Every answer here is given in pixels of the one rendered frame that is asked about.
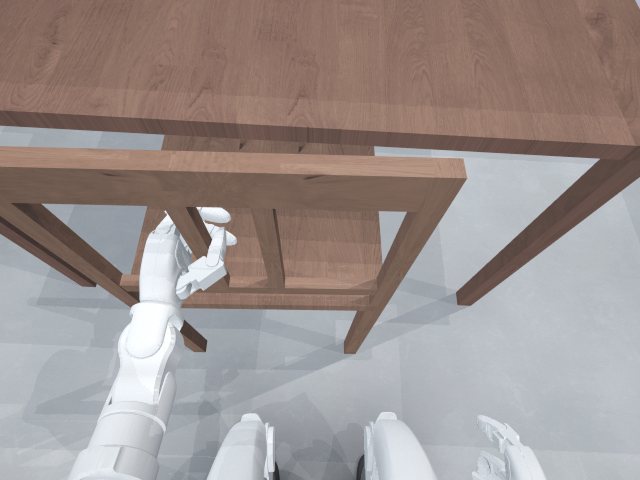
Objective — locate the robot left hand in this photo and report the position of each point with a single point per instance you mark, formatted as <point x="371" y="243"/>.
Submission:
<point x="166" y="255"/>

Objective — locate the right robot thigh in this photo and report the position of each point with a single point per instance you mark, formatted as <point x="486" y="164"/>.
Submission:
<point x="392" y="451"/>

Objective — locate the robot right hand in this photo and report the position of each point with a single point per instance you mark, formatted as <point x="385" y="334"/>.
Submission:
<point x="520" y="461"/>

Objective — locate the chair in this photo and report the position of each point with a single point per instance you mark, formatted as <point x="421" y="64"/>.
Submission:
<point x="305" y="215"/>

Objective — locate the robot thigh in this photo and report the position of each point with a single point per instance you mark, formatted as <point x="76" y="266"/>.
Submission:
<point x="247" y="453"/>
<point x="392" y="451"/>

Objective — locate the table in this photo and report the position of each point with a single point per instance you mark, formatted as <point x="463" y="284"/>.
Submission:
<point x="533" y="77"/>

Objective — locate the left robot forearm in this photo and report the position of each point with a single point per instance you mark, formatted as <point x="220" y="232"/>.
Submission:
<point x="126" y="441"/>

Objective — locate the left robot thigh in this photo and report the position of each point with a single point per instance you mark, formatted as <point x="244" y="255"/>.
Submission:
<point x="247" y="453"/>

